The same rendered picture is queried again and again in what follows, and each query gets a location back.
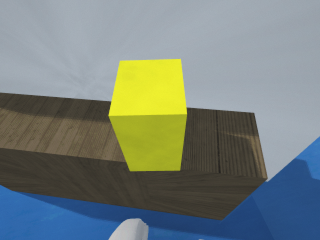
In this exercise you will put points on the carton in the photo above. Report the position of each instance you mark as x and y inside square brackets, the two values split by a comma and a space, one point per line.
[148, 113]

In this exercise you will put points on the left robot thigh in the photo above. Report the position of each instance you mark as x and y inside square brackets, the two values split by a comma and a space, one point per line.
[131, 229]

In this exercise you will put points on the pedestal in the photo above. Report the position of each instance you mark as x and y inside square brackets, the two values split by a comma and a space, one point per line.
[67, 148]

